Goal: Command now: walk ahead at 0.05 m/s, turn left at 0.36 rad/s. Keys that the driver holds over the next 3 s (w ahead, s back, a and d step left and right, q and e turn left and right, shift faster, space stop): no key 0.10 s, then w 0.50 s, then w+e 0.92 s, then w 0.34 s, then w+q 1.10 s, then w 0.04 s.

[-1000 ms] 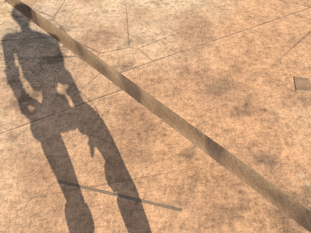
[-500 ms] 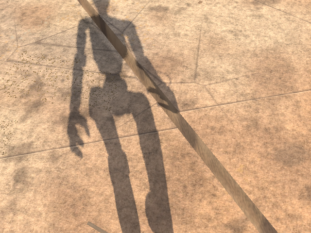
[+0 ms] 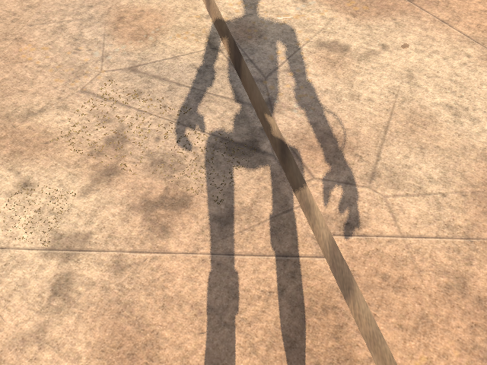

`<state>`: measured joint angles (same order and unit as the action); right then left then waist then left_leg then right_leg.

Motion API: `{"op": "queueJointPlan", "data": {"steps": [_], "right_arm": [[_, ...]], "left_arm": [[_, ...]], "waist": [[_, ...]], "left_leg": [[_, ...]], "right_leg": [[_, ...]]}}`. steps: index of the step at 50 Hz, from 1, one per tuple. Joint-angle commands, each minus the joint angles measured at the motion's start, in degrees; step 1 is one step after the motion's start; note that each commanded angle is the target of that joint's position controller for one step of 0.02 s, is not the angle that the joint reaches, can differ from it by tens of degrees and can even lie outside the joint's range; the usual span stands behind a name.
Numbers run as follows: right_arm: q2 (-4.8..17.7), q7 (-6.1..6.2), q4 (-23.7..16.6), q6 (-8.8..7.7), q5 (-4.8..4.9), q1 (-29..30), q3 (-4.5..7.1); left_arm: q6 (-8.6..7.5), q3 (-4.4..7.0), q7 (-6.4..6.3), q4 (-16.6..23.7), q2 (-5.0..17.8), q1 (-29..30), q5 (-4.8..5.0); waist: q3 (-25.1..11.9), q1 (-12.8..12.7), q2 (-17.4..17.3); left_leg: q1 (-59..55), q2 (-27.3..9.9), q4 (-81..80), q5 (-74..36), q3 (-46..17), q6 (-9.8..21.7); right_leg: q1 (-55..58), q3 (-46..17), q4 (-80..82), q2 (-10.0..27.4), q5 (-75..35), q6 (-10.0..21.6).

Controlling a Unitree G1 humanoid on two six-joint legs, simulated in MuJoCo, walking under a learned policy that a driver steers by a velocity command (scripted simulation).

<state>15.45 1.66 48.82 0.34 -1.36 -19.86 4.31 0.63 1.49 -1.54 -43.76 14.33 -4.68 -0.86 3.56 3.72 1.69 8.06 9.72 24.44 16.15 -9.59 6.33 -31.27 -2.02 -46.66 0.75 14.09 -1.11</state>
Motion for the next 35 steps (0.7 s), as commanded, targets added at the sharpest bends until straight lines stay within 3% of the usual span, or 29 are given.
{"op": "queueJointPlan", "data": {"steps": [1, 3, 4, 5, 6, 7, 8, 9, 10, 11, 14, 19, 23, 25, 27, 28, 29, 30, 31, 32, 33, 35], "right_arm": [[8.0, 0.23, -2.8, -0.07, -0.33, -2.1, 1.57], [8.3, 0.16, -3.7, -0.16, 0.56, 1.3, 1.41], [7.6, 0.03, -4.3, -0.68, 1.43, 2.3, 1.01], [4.1, 0.02, -5.9, -1.17, 1.7, -0.3, -0.07], [5.1, 0.33, -4.6, 0.03, 1.42, -6.9, 0.72], [7.0, 0.28, -2.9, 0.6, -0.57, -7.1, 0.87], [6.8, -0.43, -2.6, 0.69, -1.09, -3.9, 0.77], [6.0, -1.21, -3.0, 0.69, -0.9, -1.7, 0.47], [5.8, -2.05, -3.6, 0.71, -1.01, 0.0, 0.29], [5.6, -2.69, -3.1, 0.55, -1.09, 0.0, 0.09], [4.5, -3.57, -2.9, -0.44, -1.11, 1.9, -0.53], [3.2, -3.7, -4.3, -1.48, -0.69, 8.6, -1.59], [2.6, -3.52, -4.9, -2.31, -0.49, 10.6, -2.17], [2.6, -3.22, -4.9, -2.77, -0.34, 10.1, -2.28], [2.3, -2.64, -3.5, -3.44, -0.56, 6.3, -2.27], [3.0, -2.18, -2.0, -3.96, -0.61, 2.0, -2.01], [5.7, -1.5, -0.5, -4.55, -0.86, -4.2, -1.33], [12.4, -1.15, -0.2, -4.65, -0.71, -8.5, 0.28], [12.8, -1.21, 0.1, -4.5, -0.69, -7.8, 0.83], [9.4, -1.47, -0.9, -4.63, -0.46, -4.0, -0.03], [6.6, -1.69, -1.6, -4.99, -0.23, -1.2, -0.73], [4.8, -1.33, -1.9, -5.85, -0.15, 0.5, -1.3]], "left_arm": [[-1.19, 1.11, -0.36, 3.5, 5.7, -1.1, 0.36], [-1.76, 1.23, -0.66, 2.3, 5.8, -6.1, 0.2], [-2.53, 1.42, -1.01, 1.7, 6.5, -9.1, -0.3], [-2.96, 1.89, -1.56, 2.6, 10.7, -11.6, -0.73], [-1.96, 2.13, -0.94, 2.1, 12.2, -12.2, 0.67], [-1.57, 2.06, -0.09, 1.9, 10.4, -11.8, 0.88], [-1.49, 1.43, 0.46, 2.2, 7.4, -9.4, 0.53], [-1.17, 0.95, 0.79, 2.5, 6.0, -6.4, -0.21], [-1.22, 1.14, 0.77, 1.9, 6.7, -6.3, -0.52], [-1.46, 1.47, 0.76, 1.2, 7.5, -7.3, -0.58], [-2.84, 1.97, 1.15, -0.9, 8.1, -11.0, 0.24], [-3.74, 2.69, 1.47, -3.1, 8.9, -15.1, 0.18], [-3.82, 3.15, 1.84, -4.0, 9.5, -16.4, 0.18], [-3.68, 3.35, 2.04, -4.2, 9.7, -16.3, 0.31], [-3.45, 3.49, 2.11, -4.2, 9.6, -15.1, 0.75], [-3.51, 3.15, 2.06, -3.9, 8.2, -14.6, 0.52], [-3.82, 2.15, 2.1, -2.4, 4.8, -12.3, 0.2], [-4.34, 0.67, 2.53, 0.5, -0.3, -10.0, 0.78], [-4.18, 1.9, 2.27, 0.3, 5.2, -9.5, -0.63], [-4.08, 2.49, 2.71, -0.7, 6.5, -10.9, -0.53], [-4.02, 2.5, 3.22, -2.0, 5.9, -12.6, -0.09], [-3.55, 2.67, 3.76, -3.0, 5.6, -12.7, -0.53]], "waist": [[-4.4, -1.2, -7.2], [-4.3, -4.4, -6.7], [-5.9, -6.0, -4.4], [-11.4, -5.2, 6.7], [-15.7, -2.9, 13.5], [-11.7, -2.1, 6.8], [-6.6, -2.4, 2.8], [-3.6, -1.8, 3.1], [-0.9, -2.0, 7.1], [-0.3, -2.4, 8.3], [-2.1, -3.3, 4.8], [-1.6, -5.6, 5.6], [-1.2, -6.2, 5.4], [-0.9, -5.6, 5.0], [-0.7, -2.9, 2.9], [-1.7, -1.1, 1.1], [-3.2, 1.7, -4.3], [-3.7, 3.3, -16.8], [1.8, 2.3, -10.9], [3.6, -0.6, -6.8], [3.4, -2.3, -6.3], [1.8, -3.2, -6.8]], "left_leg": [[-7.3, -17.9, 3.7, -51.6, -11.5, 4.8], [-2.8, -15.2, 7.2, -47.6, -11.1, 1.8], [1.0, -12.6, 11.4, -41.2, -10.3, -0.6], [6.6, -7.6, 23.3, -15.9, -4.5, -3.3], [11.7, 1.6, 31.8, 24.2, 1.4, -4.1], [15.4, -1.4, 38.4, 23.1, 0.6, -3.8], [16.9, -3.3, 38.6, 17.9, 0.2, -3.8], [17.2, -4.9, 35.2, 14.1, 1.0, -4.0], [17.6, -5.5, 33.2, 11.3, 2.7, -4.4], [17.3, -5.4, 33.0, 8.4, 4.2, -4.8], [18.4, -7.3, 28.7, 4.3, 7.1, -5.5], [19.1, -9.9, 19.0, 2.6, 9.8, -6.1], [14.1, -9.7, 11.1, 3.1, 11.6, -5.2], [9.4, -9.1, 6.5, 2.0, 12.8, -4.3], [-0.5, -8.0, -0.9, -2.0, 14.0, -3.0], [-8.0, -8.4, -3.0, -0.4, 12.4, -2.4], [-15.7, -15.7, -7.6, 7.0, 3.0, -1.1], [-19.9, -28.8, -17.4, 25.8, -19.0, 3.7], [-13.4, -33.4, -19.8, 29.1, -25.3, 7.2], [-10.5, -30.6, -18.8, 25.2, -20.5, 6.7], [-8.7, -27.7, -19.2, 18.5, -14.4, 4.7], [-8.7, -23.7, -19.8, 3.6, -4.1, 2.1]], "right_leg": [[2.8, -0.3, 6.2, -0.9, 2.5, 1.9], [14.4, 0.9, 18.6, -2.0, -2.9, 3.3], [23.3, -2.2, 25.1, 1.2, -14.9, 4.6], [33.0, -16.3, 24.9, 16.1, -40.7, 8.9], [33.8, -27.3, 24.5, 24.1, -49.9, 18.2], [29.3, -28.8, 27.4, 22.7, -29.1, 19.0], [24.4, -24.7, 30.8, 18.2, -6.9, 16.5], [21.1, -21.2, 35.2, 14.2, 10.7, 13.5], [19.5, -19.1, 38.1, 12.0, 15.0, 12.0], [19.5, -17.1, 39.2, 10.2, 13.9, 11.5], [23.7, -14.9, 39.9, 10.2, 9.3, 12.3], [25.0, -13.6, 41.6, 11.3, 10.3, 13.6], [21.9, -12.2, 40.7, 11.6, 10.8, 14.1], [18.9, -11.7, 39.5, 11.7, 11.4, 14.1], [12.9, -9.9, 35.0, 9.9, 12.9, 12.7], [8.0, -8.5, 30.4, 8.1, 14.0, 11.4], [0.9, -4.7, 20.9, 4.6, 14.6, 9.1], [-10.1, 4.3, 4.1, -3.0, 15.4, 6.3], [-14.4, 1.6, -5.1, -1.7, 15.5, 7.0], [-13.6, -2.0, -8.9, 0.4, 10.7, 7.6], [-11.9, -3.0, -9.5, 1.1, 7.0, 7.2], [-10.2, -2.1, -11.2, 1.6, 1.2, 5.8]]}}
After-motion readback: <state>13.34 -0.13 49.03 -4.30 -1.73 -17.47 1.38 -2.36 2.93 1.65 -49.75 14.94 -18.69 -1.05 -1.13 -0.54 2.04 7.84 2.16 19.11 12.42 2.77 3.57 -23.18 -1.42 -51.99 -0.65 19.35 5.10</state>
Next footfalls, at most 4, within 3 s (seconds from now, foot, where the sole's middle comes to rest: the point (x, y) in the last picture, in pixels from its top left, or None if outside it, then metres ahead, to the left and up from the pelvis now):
0.08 right None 0.12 -0.12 -0.78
0.58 left None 0.17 0.09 -0.78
1.06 right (270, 351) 0.48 -0.09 -0.78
1.58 left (239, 245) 0.80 -0.03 -0.78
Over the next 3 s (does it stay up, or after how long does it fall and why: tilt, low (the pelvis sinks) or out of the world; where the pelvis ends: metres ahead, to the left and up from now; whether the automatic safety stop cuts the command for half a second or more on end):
stays up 1.21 -0.37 0.13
